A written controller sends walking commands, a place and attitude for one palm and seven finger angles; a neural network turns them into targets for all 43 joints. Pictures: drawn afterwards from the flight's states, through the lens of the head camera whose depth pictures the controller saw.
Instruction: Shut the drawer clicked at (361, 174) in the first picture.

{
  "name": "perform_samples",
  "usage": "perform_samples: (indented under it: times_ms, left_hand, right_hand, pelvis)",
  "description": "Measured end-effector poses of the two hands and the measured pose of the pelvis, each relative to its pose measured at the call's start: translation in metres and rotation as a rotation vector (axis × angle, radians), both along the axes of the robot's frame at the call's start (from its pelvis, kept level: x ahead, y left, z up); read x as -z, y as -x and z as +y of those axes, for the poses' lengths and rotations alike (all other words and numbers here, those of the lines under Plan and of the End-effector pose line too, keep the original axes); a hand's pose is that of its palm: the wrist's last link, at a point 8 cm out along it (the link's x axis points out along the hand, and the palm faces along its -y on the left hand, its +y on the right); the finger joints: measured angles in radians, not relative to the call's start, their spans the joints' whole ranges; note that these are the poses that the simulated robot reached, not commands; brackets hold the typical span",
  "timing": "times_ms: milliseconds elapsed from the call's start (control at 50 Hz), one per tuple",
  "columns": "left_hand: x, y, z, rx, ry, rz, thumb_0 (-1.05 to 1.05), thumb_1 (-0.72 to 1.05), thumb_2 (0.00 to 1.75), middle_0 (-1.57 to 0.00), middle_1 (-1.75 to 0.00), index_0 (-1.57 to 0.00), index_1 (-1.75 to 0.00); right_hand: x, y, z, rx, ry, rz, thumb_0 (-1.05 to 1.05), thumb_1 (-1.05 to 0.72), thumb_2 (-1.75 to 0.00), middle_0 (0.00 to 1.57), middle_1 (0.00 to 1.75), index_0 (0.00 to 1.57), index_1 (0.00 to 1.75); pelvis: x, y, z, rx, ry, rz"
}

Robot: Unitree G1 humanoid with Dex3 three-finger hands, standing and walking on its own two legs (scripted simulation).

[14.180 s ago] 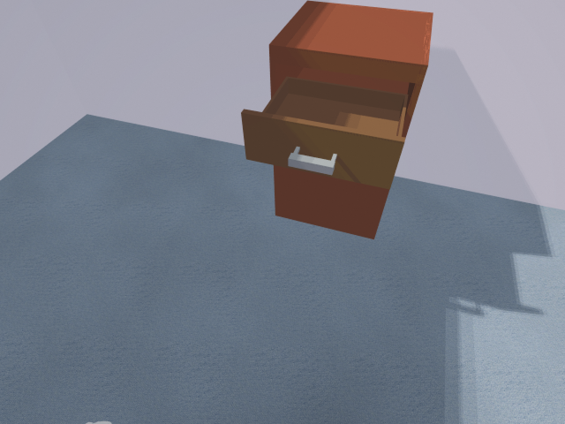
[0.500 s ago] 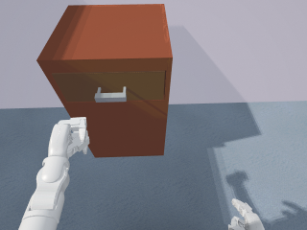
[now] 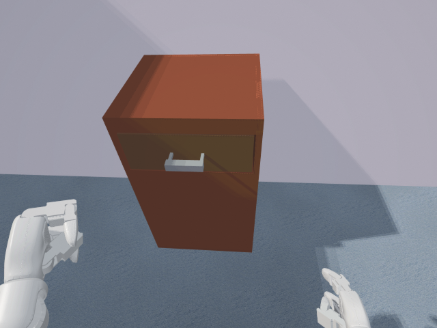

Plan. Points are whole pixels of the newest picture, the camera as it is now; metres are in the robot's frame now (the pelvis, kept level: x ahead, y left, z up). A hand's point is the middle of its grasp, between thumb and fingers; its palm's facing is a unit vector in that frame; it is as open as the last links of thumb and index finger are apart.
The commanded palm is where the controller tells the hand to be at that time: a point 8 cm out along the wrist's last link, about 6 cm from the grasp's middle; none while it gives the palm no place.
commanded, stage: draw the hand back to the body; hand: left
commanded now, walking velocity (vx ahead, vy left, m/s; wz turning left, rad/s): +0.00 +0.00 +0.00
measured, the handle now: (185, 160) +0.62 +0.19 -0.11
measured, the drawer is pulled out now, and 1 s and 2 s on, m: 0.00 0.00 0.00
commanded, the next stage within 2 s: step back with the hand held close in 0.26 s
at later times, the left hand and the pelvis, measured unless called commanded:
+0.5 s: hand (52, 239) +0.18 +0.24 +0.17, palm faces +0.40 -0.80 -0.44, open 3.2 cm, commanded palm +0.12 +0.28 +0.17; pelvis -0.01 +0.00 +0.00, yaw +0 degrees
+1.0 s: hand (20, 284) +0.13 +0.26 +0.15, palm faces +0.34 -0.79 -0.51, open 3.2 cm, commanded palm +0.06 +0.30 +0.17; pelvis -0.07 +0.02 -0.01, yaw +0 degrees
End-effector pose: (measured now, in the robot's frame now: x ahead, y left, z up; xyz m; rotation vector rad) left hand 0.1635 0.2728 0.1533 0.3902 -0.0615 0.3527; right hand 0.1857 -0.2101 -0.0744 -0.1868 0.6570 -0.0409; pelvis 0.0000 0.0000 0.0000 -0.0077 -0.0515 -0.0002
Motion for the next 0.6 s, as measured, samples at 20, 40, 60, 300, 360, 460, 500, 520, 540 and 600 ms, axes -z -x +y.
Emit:
perform_samples:
  times_ms: [20, 40, 60, 300, 360, 460, 500, 520, 540, 600]
  left_hand:
    - [-0.005, 0.005, 0.000, -0.005, -0.015, -0.012, 0.01, 0.90, 0.89, -1.40, -1.60, -1.40, -1.60]
    - [-0.011, 0.010, 0.001, -0.009, -0.031, -0.024, 0.01, 0.90, 0.89, -1.40, -1.60, -1.40, -1.60]
    - [-0.016, 0.015, 0.001, -0.012, -0.047, -0.036, 0.01, 0.90, 0.89, -1.40, -1.60, -1.40, -1.60]
    - [-0.021, 0.035, 0.000, -0.044, -0.070, -0.065, 0.01, 0.89, 0.89, -1.40, -1.60, -1.41, -1.60]
    - [-0.019, 0.034, -0.002, -0.031, -0.063, -0.064, 0.01, 0.89, 0.89, -1.40, -1.60, -1.41, -1.60]
    - [-0.033, 0.030, 0.001, -0.004, -0.124, -0.117, 0.01, 0.89, 0.89, -1.40, -1.60, -1.41, -1.60]
    - [-0.038, 0.027, 0.005, 0.001, -0.156, -0.135, 0.01, 0.89, 0.89, -1.40, -1.60, -1.41, -1.60]
    - [-0.037, 0.026, 0.006, 0.006, -0.162, -0.131, 0.01, 0.89, 0.89, -1.40, -1.60, -1.41, -1.60]
    - [-0.036, 0.025, 0.007, 0.013, -0.163, -0.120, 0.01, 0.89, 0.89, -1.40, -1.60, -1.41, -1.60]
    - [-0.026, 0.025, 0.007, 0.044, -0.158, -0.064, 0.01, 0.89, 0.89, -1.40, -1.60, -1.40, -1.60]
  right_hand:
    - [0.000, 0.001, -0.001, 0.000, 0.000, -0.002, 0.02, -0.90, -0.90, 0.20, 0.29, 0.20, 0.30]
    - [0.001, 0.002, -0.002, 0.000, -0.001, -0.004, 0.02, -0.90, -0.90, 0.20, 0.29, 0.20, 0.30]
    - [0.001, 0.003, -0.003, 0.001, -0.002, -0.005, 0.02, -0.90, -0.90, 0.20, 0.29, 0.20, 0.30]
    - [0.006, 0.015, -0.011, 0.023, 0.006, -0.010, 0.02, -0.90, -0.90, 0.20, 0.29, 0.20, 0.30]
    - [0.005, 0.018, -0.013, 0.031, 0.009, -0.016, 0.02, -0.90, -0.90, 0.20, 0.29, 0.20, 0.30]
    - [0.003, 0.022, -0.015, 0.040, 0.018, -0.011, 0.02, -0.90, -0.90, 0.20, 0.29, 0.20, 0.30]
    - [0.003, 0.026, -0.018, 0.054, 0.024, 0.008, 0.02, -0.90, -0.90, 0.20, 0.29, 0.20, 0.30]
    - [0.003, 0.028, -0.019, 0.064, 0.026, 0.019, 0.02, -0.90, -0.90, 0.20, 0.29, 0.20, 0.30]
    - [0.004, 0.030, -0.021, 0.075, 0.030, 0.030, 0.02, -0.90, -0.90, 0.20, 0.29, 0.20, 0.30]
    - [0.006, 0.039, -0.025, 0.112, 0.041, 0.063, 0.02, -0.90, -0.90, 0.20, 0.29, 0.20, 0.30]
  pelvis:
    - [0.000, 0.000, 0.000, 0.000, 0.000, -0.002]
    - [0.000, 0.000, -0.001, -0.001, 0.000, -0.004]
    - [0.000, 0.000, -0.001, -0.001, 0.001, -0.006]
    - [0.001, 0.007, -0.005, -0.003, 0.001, -0.021]
    - [0.001, 0.008, -0.005, 0.000, 0.000, -0.024]
    - [0.001, 0.010, -0.005, -0.001, 0.008, -0.009]
    - [0.000, 0.013, -0.004, 0.001, 0.011, 0.009]
    - [0.000, 0.014, -0.002, 0.003, 0.010, 0.017]
    - [0.000, 0.015, 0.000, 0.006, 0.009, 0.025]
    - [-0.001, 0.019, 0.005, 0.011, 0.005, 0.045]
